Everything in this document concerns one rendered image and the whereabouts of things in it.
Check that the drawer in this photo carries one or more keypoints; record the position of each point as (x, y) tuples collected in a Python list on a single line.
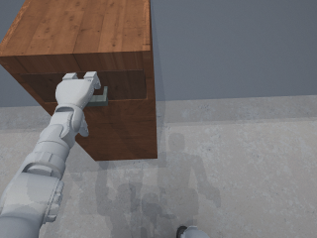
[(123, 84)]

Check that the cabinet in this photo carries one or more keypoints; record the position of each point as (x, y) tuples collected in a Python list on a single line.
[(86, 35)]

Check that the handle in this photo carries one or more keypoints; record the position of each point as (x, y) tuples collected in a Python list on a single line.
[(99, 100)]

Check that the left robot upper arm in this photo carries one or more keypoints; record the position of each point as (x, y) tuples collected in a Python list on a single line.
[(32, 201)]

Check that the left robot forearm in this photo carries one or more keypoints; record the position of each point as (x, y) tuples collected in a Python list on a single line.
[(51, 151)]

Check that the right robot foot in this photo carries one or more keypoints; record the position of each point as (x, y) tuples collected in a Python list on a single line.
[(180, 231)]

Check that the right robot shin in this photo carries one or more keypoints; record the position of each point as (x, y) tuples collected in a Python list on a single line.
[(191, 228)]

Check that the robot left hand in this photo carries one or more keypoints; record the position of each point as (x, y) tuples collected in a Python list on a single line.
[(78, 92)]

